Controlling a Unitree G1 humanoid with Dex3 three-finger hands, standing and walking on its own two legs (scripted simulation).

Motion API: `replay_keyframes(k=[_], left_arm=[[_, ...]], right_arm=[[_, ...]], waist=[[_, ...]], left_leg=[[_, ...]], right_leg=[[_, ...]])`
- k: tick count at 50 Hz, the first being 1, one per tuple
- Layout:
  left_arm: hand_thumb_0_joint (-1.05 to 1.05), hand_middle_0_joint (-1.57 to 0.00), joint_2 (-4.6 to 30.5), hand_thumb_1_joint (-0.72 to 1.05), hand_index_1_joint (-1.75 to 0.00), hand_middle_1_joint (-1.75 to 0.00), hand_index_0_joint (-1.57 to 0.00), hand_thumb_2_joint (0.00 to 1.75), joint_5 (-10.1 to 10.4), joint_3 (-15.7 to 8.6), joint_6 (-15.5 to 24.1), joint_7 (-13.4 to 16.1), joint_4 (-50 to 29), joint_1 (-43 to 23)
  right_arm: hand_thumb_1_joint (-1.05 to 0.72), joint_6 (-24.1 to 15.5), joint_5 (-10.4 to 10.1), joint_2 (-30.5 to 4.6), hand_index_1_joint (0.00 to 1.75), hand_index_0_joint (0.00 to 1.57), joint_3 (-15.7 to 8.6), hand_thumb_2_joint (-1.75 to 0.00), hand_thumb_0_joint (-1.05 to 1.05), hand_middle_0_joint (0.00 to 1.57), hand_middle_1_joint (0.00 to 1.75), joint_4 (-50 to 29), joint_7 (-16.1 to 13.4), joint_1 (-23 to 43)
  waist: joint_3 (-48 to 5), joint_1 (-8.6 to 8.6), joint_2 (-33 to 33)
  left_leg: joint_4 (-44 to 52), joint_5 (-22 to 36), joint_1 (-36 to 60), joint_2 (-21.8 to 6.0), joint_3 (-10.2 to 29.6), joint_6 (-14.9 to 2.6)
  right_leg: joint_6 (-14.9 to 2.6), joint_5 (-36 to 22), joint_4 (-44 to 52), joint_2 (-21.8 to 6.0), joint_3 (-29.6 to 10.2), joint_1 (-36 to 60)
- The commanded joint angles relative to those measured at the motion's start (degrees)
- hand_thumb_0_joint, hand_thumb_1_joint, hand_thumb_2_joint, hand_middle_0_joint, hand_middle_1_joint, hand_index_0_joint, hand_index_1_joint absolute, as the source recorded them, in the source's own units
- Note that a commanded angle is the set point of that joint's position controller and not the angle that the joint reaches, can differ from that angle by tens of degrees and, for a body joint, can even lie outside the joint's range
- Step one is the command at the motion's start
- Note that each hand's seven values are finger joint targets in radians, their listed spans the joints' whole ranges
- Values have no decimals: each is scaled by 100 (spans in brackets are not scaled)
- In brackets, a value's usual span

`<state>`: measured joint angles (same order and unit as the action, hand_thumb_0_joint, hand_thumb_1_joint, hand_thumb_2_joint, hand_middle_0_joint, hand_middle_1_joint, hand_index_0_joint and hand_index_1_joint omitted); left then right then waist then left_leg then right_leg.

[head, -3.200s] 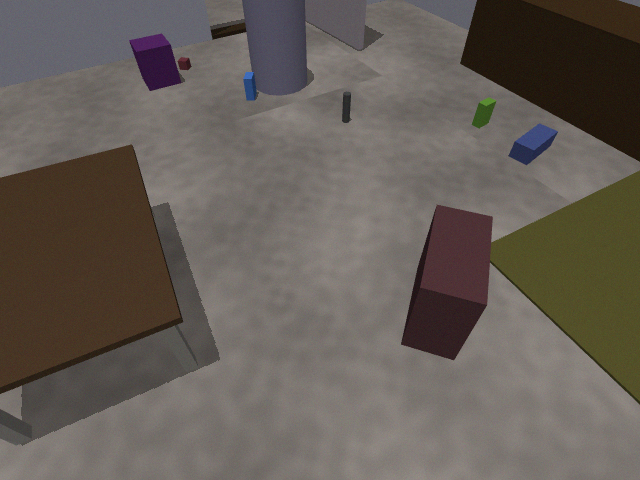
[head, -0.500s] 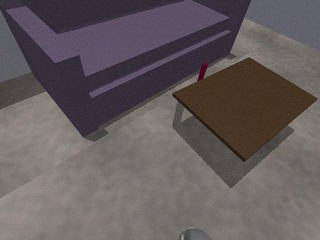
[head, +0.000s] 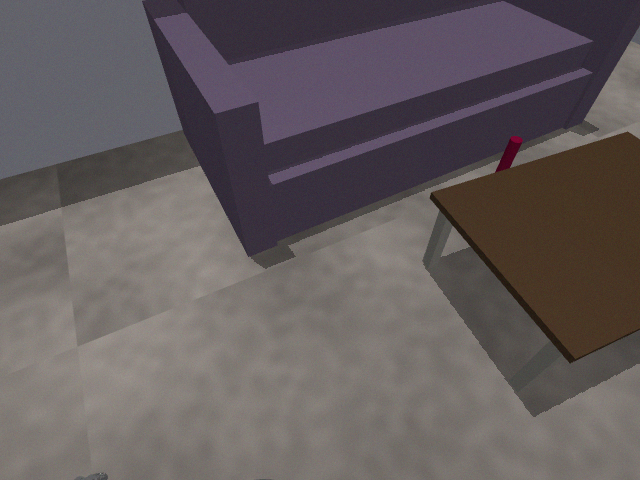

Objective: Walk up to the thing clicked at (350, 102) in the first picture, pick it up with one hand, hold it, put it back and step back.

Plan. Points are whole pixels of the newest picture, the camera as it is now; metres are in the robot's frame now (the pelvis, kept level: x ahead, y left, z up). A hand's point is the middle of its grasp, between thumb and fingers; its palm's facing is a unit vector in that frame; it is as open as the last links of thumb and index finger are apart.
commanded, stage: walk up
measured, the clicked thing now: out of the picture -0.04 -2.06 -0.67
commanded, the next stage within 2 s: stand in 1.00 s
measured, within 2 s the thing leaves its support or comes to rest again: neither
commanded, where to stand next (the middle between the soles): +0.08 +0.00 m, yaw +2 degrees
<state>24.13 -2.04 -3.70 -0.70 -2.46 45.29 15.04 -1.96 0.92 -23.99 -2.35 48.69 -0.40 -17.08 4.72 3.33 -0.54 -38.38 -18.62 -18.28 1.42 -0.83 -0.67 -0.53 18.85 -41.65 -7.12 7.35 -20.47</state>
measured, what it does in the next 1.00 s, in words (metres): stands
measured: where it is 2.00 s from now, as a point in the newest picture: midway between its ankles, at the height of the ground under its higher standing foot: outside the picture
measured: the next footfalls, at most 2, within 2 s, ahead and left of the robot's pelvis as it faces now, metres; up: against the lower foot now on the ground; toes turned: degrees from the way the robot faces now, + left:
none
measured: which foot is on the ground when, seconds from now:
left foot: down 0.00-1.00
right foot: down 0.00-1.00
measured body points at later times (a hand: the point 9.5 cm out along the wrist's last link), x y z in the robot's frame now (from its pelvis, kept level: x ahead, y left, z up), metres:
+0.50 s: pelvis +0.01 -0.02 +0.01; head +0.01 -0.02 +0.46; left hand +0.05 +0.29 -0.11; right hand +0.13 -0.31 -0.11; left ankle +0.03 +0.11 -0.72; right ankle +0.03 -0.15 -0.72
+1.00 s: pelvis +0.03 -0.02 +0.03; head +0.03 -0.01 +0.48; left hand +0.09 +0.29 -0.10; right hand +0.14 -0.32 -0.10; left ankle +0.03 +0.11 -0.72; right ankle +0.03 -0.15 -0.72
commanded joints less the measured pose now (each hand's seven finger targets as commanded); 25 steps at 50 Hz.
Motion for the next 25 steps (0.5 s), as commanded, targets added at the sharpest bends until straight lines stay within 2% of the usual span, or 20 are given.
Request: replay_keyframes(k=[1,2,3,4,5,7,8,10,11,12,13,14,15,16,17,18,19,20,23,25], left_arm=[[0,-20,517,90,-30,-30,-20,90,187,-44,67,99,-377,-56],[0,-20,748,90,-30,-30,-20,90,228,-122,-3,137,-302,-185],[0,-20,1167,90,-30,-30,-20,90,178,-248,-2,170,-186,-359],[0,-20,1199,90,-30,-30,-20,90,177,-258,12,153,-138,-293],[0,-20,1093,90,-30,-30,-20,90,189,-246,17,148,-57,-202],[0,-20,1008,90,-30,-30,-20,90,224,-198,62,166,132,64],[0,-20,969,90,-30,-30,-20,90,213,-182,81,185,198,74],[0,-20,864,90,-30,-30,-20,90,200,-147,130,206,286,-80],[0,-20,852,90,-30,-30,-20,90,189,-130,157,214,352,-26],[0,-20,862,90,-30,-30,-20,90,183,-119,189,227,446,39],[0,-20,947,90,-30,-30,-20,90,153,-116,221,257,531,63],[0,-20,1124,90,-30,-30,-20,90,123,-128,256,271,526,-12],[0,-20,1256,90,-30,-30,-20,90,124,-121,261,258,508,-232],[0,-20,1328,90,-30,-30,-20,90,110,-107,242,224,471,-541],[0,-20,1188,90,-30,-30,-20,90,128,-57,224,203,447,-720],[0,-20,1019,90,-30,-30,-20,90,171,2,215,187,510,-714],[0,-20,976,90,-30,-30,-20,90,175,21,225,186,603,-701],[0,-20,955,90,-30,-30,-20,90,152,24,260,192,687,-602],[0,-20,1123,90,-30,-30,-20,90,124,-7,338,206,818,-860],[0,-20,1089,90,-30,-30,-20,90,151,17,332,211,841,-1002]], right_arm=[[-90,-285,145,-1285,30,20,-373,-90,0,20,30,-302,-154,-205],[-90,-277,116,-1782,30,20,-426,-90,0,20,30,-409,-163,115],[-90,-254,68,-1846,30,20,-464,-90,0,20,30,-333,-154,231],[-90,-246,77,-1635,30,20,-402,-90,0,20,30,-333,-157,408],[-90,-268,70,-1437,30,20,-312,-90,0,20,30,-325,-172,427],[-90,-321,-9,-1308,30,20,-249,-90,0,20,30,-254,-168,398],[-90,-317,-29,-1344,30,20,-268,-90,0,20,30,-214,-151,417],[-90,-251,-41,-1240,30,20,-235,-90,0,20,30,-148,-139,408],[-90,-211,-50,-1235,30,20,-221,-90,0,20,30,-139,-133,426],[-90,-165,-65,-1206,30,20,-207,-90,0,20,30,-140,-128,546],[-90,-126,-104,-1115,30,20,-183,-90,0,20,30,-129,-120,666],[-90,-105,-144,-942,30,20,-130,-90,0,20,30,-120,-111,668],[-90,-75,-132,-935,30,20,-124,-90,0,20,30,-47,-97,677],[-90,-56,-96,-917,30,20,-140,-90,0,20,30,105,-92,518],[-90,-67,-52,-977,30,20,-157,-90,0,20,30,232,-89,467],[-90,-90,-32,-1093,30,20,-167,-90,0,20,30,257,-66,683],[-90,-94,-35,-1111,30,20,-162,-90,0,20,30,265,-34,947],[-90,-93,-49,-1045,30,20,-120,-90,0,20,30,284,-9,1066],[-90,-83,-68,-892,30,20,-44,-90,0,20,30,479,17,898],[-90,-93,-64,-924,30,20,-42,-90,0,20,30,642,15,846]], waist=[[-636,-218,725],[-308,-274,1054],[84,-351,860],[224,-227,656],[154,-199,652],[-284,-167,844],[-470,-180,950],[-662,-237,969],[-736,-215,996],[-727,-149,912],[-738,-111,754],[-822,-146,343],[-690,-240,85],[-564,-393,-173],[-537,-465,-79],[-355,-377,171],[-216,-286,153],[-270,-222,19],[-210,-350,-425],[-286,-399,-317]], left_leg=[[1704,-294,1084,-1105,2216,-525],[2162,-1119,150,-1988,3447,-1176],[2240,-1324,-536,-2039,3564,-1479],[2086,-935,-548,-1813,3094,-1421],[1824,-41,-80,-1506,2562,-1207],[1355,1744,488,-1395,2066,-1033],[1223,2132,503,-1411,2006,-1023],[971,2553,580,-1182,1639,-847],[823,2520,514,-1049,1463,-749],[697,2284,245,-937,1298,-646],[616,1919,-77,-847,1226,-514],[544,1305,-319,-631,1064,-340],[619,308,-243,-342,864,-234],[756,-416,77,-253,864,-194],[1080,-569,320,-357,1054,-214],[1335,-598,213,-512,1319,-257],[1354,-592,13,-571,1386,-329],[1263,-433,-9,-614,1354,-369],[1015,209,63,-306,908,-208],[1175,494,346,-316,919,-162]], right_leg=[[-219,526,-416,-183,-564,-930],[-62,1587,-682,232,-645,-925],[-78,1573,-1049,86,-932,-502],[-93,1423,-1053,42,-972,-487],[-91,1246,-851,33,-1052,-675],[-76,832,-509,101,-887,-577],[-85,761,-292,147,-788,-307],[-87,663,419,341,-639,154],[-98,324,791,422,-576,418],[-106,-286,1202,453,-552,791],[-167,-758,1357,354,-710,1146],[-281,-1109,1417,6,-1115,1346],[-445,-584,1550,-314,-1496,960],[-560,-3,1616,-514,-1653,507],[-485,210,1582,-458,-1514,269],[-329,425,1480,-177,-1205,192],[-270,594,1550,17,-993,258],[-272,524,1743,-7,-1019,426],[-363,322,2166,-348,-1429,534],[-326,22,2134,-374,-1328,506]])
